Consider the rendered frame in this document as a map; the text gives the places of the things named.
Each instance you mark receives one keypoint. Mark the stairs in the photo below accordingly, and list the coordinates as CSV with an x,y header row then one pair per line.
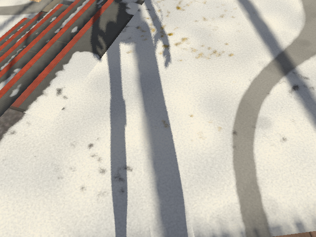
x,y
29,47

